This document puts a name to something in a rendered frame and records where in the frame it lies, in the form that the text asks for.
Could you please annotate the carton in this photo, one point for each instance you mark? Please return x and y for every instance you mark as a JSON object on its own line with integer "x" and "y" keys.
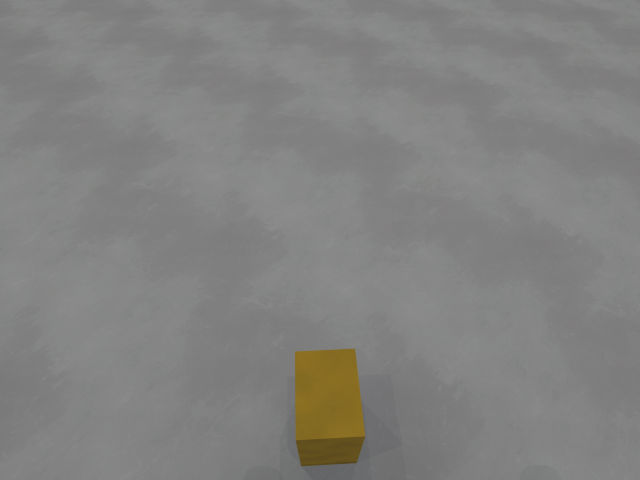
{"x": 328, "y": 409}

